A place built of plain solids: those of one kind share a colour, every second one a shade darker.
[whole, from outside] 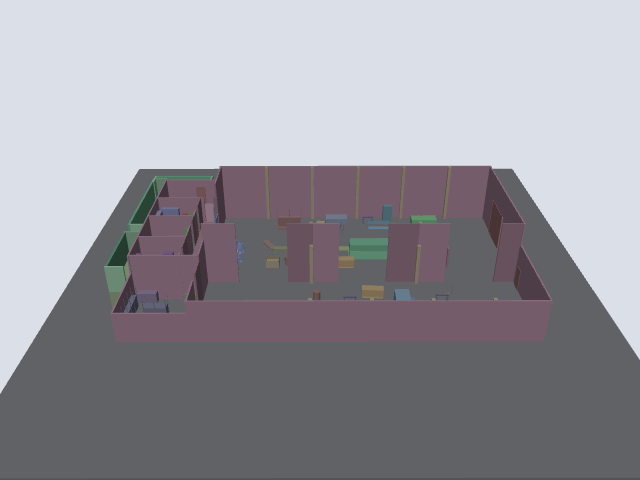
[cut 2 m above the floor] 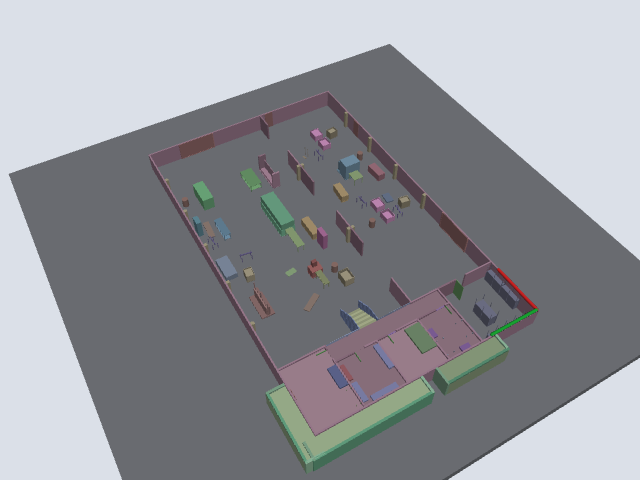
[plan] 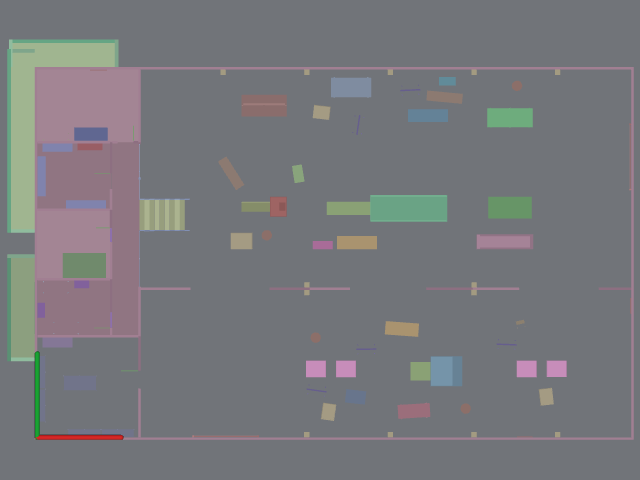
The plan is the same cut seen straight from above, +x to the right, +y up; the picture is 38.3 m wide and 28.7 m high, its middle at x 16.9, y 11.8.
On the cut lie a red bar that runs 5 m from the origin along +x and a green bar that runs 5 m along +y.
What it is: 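A small joinery factory in a shed of 35.5 x 22.0 m, halls 6.3 m to the eaves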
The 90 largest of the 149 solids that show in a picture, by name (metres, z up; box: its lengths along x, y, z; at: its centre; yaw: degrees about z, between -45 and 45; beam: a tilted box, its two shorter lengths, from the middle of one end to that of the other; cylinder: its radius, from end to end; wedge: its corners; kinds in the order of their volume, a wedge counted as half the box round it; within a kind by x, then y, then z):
{
 "level_1": {"box": [4.41, 3.4, 1.85], "at": [2.21, 7.75, 0.88]},
 "level_2": {"box": [4.41, 4.16, 1.85], "at": [2.21, 11.53, 0.88]},
 "level_3": {"box": [4.41, 4.04, 1.85], "at": [2.21, 15.63, 0.88]},
 "level_4": {"box": [6.11, 4.34, 1.85], "at": [3.06, 19.82, 0.88]},
 "level_5": {"box": [1.7, 11.6, 1.85], "at": [5.26, 11.85, 0.88]},
 "wall_1": {"box": [0.15, 6.35, 2.95], "at": [-0.07, 3.02, 1.43]},
 "wall_2": {"box": [0.15, 3.7, 4.75], "at": [-0.07, 7.75, 2.33]},
 "wall_3": {"box": [0.15, 4.46, 4.75], "at": [-0.07, 11.53, 2.33]},
 "wall_4": {"box": [0.15, 4.34, 4.75], "at": [-0.07, 15.63, 2.33]},
 "wall_5": {"box": [0.15, 4.64, 4.75], "at": [-0.07, 19.82, 2.33]},
 "wall_6": {"box": [4.41, 0.15, 4.75], "at": [2.21, 6.05, 2.33]},
 "wall_7": {"box": [4.41, 0.15, 4.75], "at": [2.21, 9.45, 2.33]},
 "wall_8": {"box": [4.41, 0.15, 4.75], "at": [2.21, 13.61, 2.33]},
 "wall_9": {"box": [4.41, 0.15, 4.75], "at": [2.21, 17.65, 2.33]},
 "wall_10": {"box": [6.41, 0.15, 2.95], "at": [3.06, -0.07, 1.43]},
 "wall_11": {"box": [6.41, 0.15, 4.75], "at": [3.06, 22.07, 2.33]},
 "wall_12": {"box": [0.15, 1.96, 4.75], "at": [4.41, 8.47, 2.33]},
 "wall_13": {"box": [0.15, 2.21, 4.75], "at": [4.41, 10.56, 2.33]},
 "wall_14": {"box": [0.15, 1.09, 4.75], "at": [4.41, 13.06, 2.33]},
 "wall_15": {"box": [0.15, 1.24, 4.75], "at": [4.41, 14.23, 2.33]},
 "wall_16": {"box": [0.15, 1.85, 4.75], "at": [4.41, 16.72, 2.33]},
 "wall_17": {"box": [1.7, 0.15, 4.75], "at": [5.26, 6.05, 2.33]},
 "wall_18": {"box": [0.15, 2.92, 4.18], "at": [6.11, 1.46, 2.04]},
 "wall_19": {"box": [0.15, 2.08, 4.18], "at": [6.11, 5.01, 2.04]},
 "wall_20": {"box": [0.15, 2.84, 4.75], "at": [6.11, 7.47, 2.33]},
 "wall_21": {"box": [0.15, 4.34, 6.38], "at": [6.11, 19.82, 3.14]},
 "wall_22": {"box": [3.05, 0.15, 6.38], "at": [7.63, 8.89, 3.14]},
 "wall_23": {"box": [2.4, 0.15, 6.38], "at": [15.08, 8.89, 3.14]},
 "wall_24": {"box": [2.4, 0.15, 6.38], "at": [17.49, 8.89, 3.14]},
 "wall_25": {"box": [29.7, 0.15, 4.18], "at": [20.81, -0.07, 2.04]},
 "wall_26": {"box": [29.7, 0.15, 6.38], "at": [20.81, 22.07, 3.14]},
 "wall_27": {"box": [2.78, 0.15, 6.38], "at": [24.64, 8.89, 3.14]},
 "wall_28": {"box": [2.78, 0.15, 6.38], "at": [27.42, 8.89, 3.14]},
 "wall_29": {"box": [1.94, 0.15, 6.38], "at": [34.54, 8.89, 3.14]},
 "wall_30": {"box": [0.15, 9.19, 4.18], "at": [35.59, 4.45, 2.04]},
 "wall_31": {"box": [0.15, 13.4, 6.38], "at": [35.59, 15.44, 3.14]},
 "street_1": {"box": [1.65, 6.4, 1.85], "at": [-0.97, 7.75, 0.88]},
 "street_2": {"box": [1.65, 10.99, 1.85], "at": [-0.97, 17.73, 0.88]},
 "street_3": {"box": [6.55, 1.65, 1.85], "at": [1.57, 22.96, 0.88]},
 "yard_wall_1": {"box": [0.22, 6.4, 4.45], "at": [-1.69, 7.75, 2.17]},
 "yard_wall_2": {"box": [0.22, 10.99, 4.45], "at": [-1.69, 17.73, 2.17]},
 "yard_wall_3": {"box": [6.55, 0.22, 4.45], "at": [1.57, 23.68, 2.17]},
 "four_sider_1": {"box": [4.6, 1.6, 0.09], "at": [22.21, 13.69, -0.01]},
 "four_sider_2": {"box": [4.54, 1.54, 0.85], "at": [22.21, 13.69, 0.47]},
 "four_sider_3": {"box": [4.54, 1.44, 0.75], "at": [22.21, 13.69, 1.26]},
 "yard_cheek_1": {"box": [0.22, 1.65, 4.45], "at": [-1.59, 22.96, 2.17]},
 "yard_cheek_2": {"box": [1.65, 0.22, 4.45], "at": [-0.97, 4.66, 2.17]},
 "yard_cheek_3": {"box": [1.65, 0.22, 4.45], "at": [-0.97, 10.84, 2.17]},
 "yard_cheek_4": {"box": [1.65, 0.22, 4.45], "at": [-0.97, 12.34, 2.17]},
 "yard_cheek_5": {"box": [1.65, 0.22, 4.45], "at": [-0.97, 23.11, 2.17]},
 "yard_cheek_6": {"box": [0.22, 1.65, 4.45], "at": [4.74, 22.96, 2.17]},
 "cubicles_1": {"box": [2.6, 1.5, 2.05], "at": [2.81, 10.28, 2.77]},
 "shelving_1": {"box": [0.46, 1.92, 1.3], "at": [0.25, 1.9, 0.6]},
 "shelving_2": {"box": [0.46, 1.92, 1.3], "at": [0.25, 3.9, 0.6]},
 "shelving_3": {"box": [1.92, 0.86, 1.3], "at": [2.55, 3.25, 0.6]},
 "shelving_4": {"box": [1.92, 0.46, 1.3], "at": [2.81, 0.25, 0.6]},
 "shelving_5": {"box": [1.92, 0.46, 1.3], "at": [4.81, 0.25, 0.6]},
 "lockers_1": {"box": [0.5, 2.4, 1.85], "at": [0.25, 15.61, 2.67]},
 "lockers_2": {"box": [1.8, 0.5, 1.85], "at": [1.2, 17.32, 2.67]},
 "lockers_3": {"box": [2.4, 0.5, 1.85], "at": [2.91, 13.93, 2.67]},
 "wide_belt_sander_1": {"box": [1.29, 1.74, 1.86], "at": [24.18, 3.95, 0.97]},
 "wide_belt_sander_2": {"box": [0.55, 1.39, 1.12], "at": [25.1, 3.95, 0.6]},
 "column_1": {"box": [0.32, 0.32, 6.38], "at": [11.11, 21.83, 3.14]},
 "column_2": {"box": [0.32, 0.32, 6.38], "at": [16.11, 9.12, 3.14]},
 "column_3": {"box": [0.32, 0.32, 6.38], "at": [16.11, 21.83, 3.14]},
 "column_4": {"box": [0.32, 0.32, 6.38], "at": [21.11, 21.83, 3.14]},
 "column_5": {"box": [0.32, 0.32, 6.38], "at": [26.11, 9.12, 3.14]},
 "column_6": {"box": [0.32, 0.32, 6.38], "at": [26.11, 21.83, 3.14]},
 "column_7": {"box": [0.32, 0.32, 6.38], "at": [31.11, 21.83, 3.14]},
 "finished_stack_1": {"box": [2.72, 1.13, 1.43], "at": [28.26, 19.11, 0.79]},
 "flight_1": {"box": [0.3, 1.82, 1.67], "at": [6.26, 13.3, 0.79]},
 "flight_2": {"box": [0.3, 1.82, 1.49], "at": [6.56, 13.3, 0.69]},
 "flight_3": {"box": [0.3, 1.82, 1.31], "at": [6.86, 13.3, 0.6]},
 "flight_4": {"box": [0.3, 1.82, 1.13], "at": [7.16, 13.3, 0.52]},
 "timber_trolley_1": {"box": [2.4, 0.8, 0.68], "at": [19.11, 11.64, 0.56]},
 "timber_trolley_2": {"box": [2.0, 0.8, 0.68], "at": [21.8, 6.48, 0.56], "yaw": -4.2},
 "reception_desk_1": {"box": [2.0, 0.8, 1.15], "at": [3.21, 18.13, 2.33]},
 "sheet_stack_1": {"box": [2.42, 1.17, 0.62], "at": [18.76, 20.92, 0.39]},
 "outdoor_1": {"box": [3.8, 0.05, 3.85], "at": [11.26, 0.05, 1.88]},
 "outdoor_2": {"box": [0.05, 3.8, 3.85], "at": [35.46, 16.77, 1.88]},
 "door_stack_1": {"box": [1.92, 0.83, 0.82], "at": [22.52, 1.58, 0.49], "yaw": 3.6},
 "sheet_rack_1": {"box": [2.5, 0.23, 1.1], "at": [13.56, 19.71, 0.69]},
 "sheet_rack_2": {"box": [2.7, 1.3, 0.19], "at": [13.56, 19.84, 0.04]},
 "cutter_cabinet_1": {"box": [1.2, 0.5, 1.95], "at": [17.06, 11.49, 0.93]},
 "counter_1": {"box": [1.8, 0.6, 1.05], "at": [1.2, 5.67, 0.47]},
 "tool_cabinet_1": {"box": [1.0, 0.5, 1.95], "at": [24.51, 21.29, 0.93]},
 "crosscut_saw_1": {"box": [0.94, 1.14, 0.79], "at": [14.41, 13.79, 0.43]},
 "cabinet_1": {"box": [0.46, 0.9, 1.95], "at": [0.23, 7.6, 2.73]},
 "boot_rack_1": {"box": [1.5, 0.4, 1.25], "at": [3.15, 17.37, 2.38]},
 "stillage_1": {"box": [1.13, 0.93, 0.55], "at": [31.06, 4.1, 0.42]}
}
